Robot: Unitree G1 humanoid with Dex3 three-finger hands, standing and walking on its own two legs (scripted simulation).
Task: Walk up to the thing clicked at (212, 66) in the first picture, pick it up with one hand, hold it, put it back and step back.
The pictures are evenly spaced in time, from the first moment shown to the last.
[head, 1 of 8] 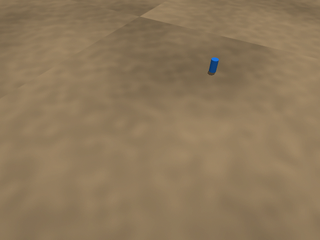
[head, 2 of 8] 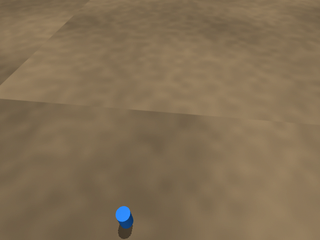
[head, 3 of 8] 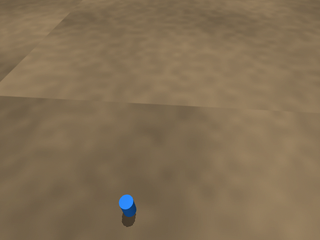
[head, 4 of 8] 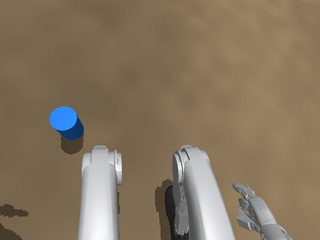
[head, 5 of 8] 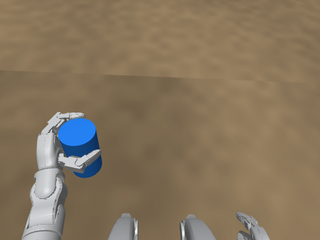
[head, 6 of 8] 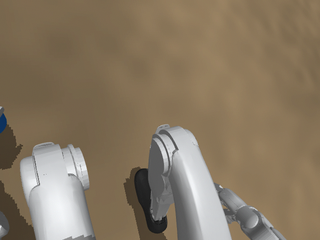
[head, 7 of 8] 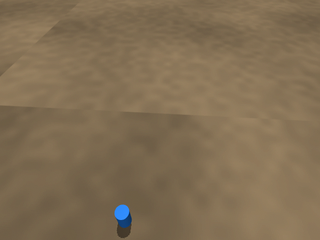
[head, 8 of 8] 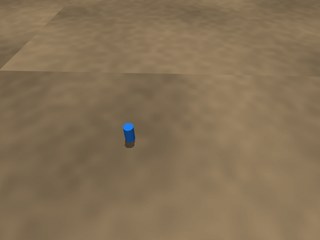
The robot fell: no
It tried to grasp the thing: yes
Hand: left
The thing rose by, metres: 0.69
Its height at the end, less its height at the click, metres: +0.00
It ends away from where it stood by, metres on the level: 0.01
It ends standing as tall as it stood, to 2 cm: yes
